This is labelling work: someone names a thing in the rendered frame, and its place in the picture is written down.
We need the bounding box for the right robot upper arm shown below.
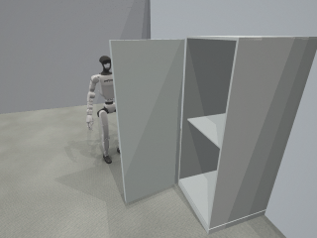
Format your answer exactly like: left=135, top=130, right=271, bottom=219
left=88, top=74, right=100, bottom=98

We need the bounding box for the fridge door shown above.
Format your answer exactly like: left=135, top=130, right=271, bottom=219
left=109, top=39, right=185, bottom=203

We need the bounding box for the robot right hand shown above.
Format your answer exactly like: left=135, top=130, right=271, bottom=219
left=86, top=115, right=95, bottom=131

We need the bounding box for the robot head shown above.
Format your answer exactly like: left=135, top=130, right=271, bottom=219
left=99, top=56, right=112, bottom=75

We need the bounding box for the right robot forearm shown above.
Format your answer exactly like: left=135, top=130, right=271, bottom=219
left=86, top=92, right=93, bottom=115

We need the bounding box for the robot right shin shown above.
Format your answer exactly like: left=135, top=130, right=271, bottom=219
left=101, top=135, right=109, bottom=157

